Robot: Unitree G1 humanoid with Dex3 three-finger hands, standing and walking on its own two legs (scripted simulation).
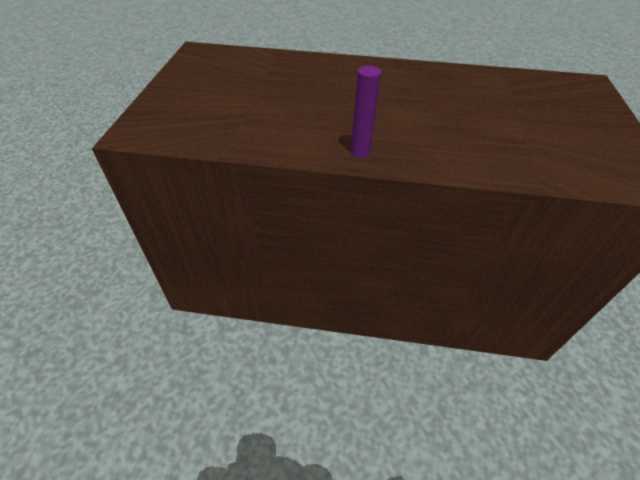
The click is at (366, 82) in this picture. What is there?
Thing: slim round
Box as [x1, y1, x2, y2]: [351, 66, 380, 157]
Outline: 373,66 363,66 358,69 351,141 351,153 357,157 364,157 368,155 370,148 380,76 380,70
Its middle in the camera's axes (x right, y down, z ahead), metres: +0.10 -0.28 +0.85
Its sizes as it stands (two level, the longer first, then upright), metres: 0.045 0.045 0.191
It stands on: a support 0.70 m high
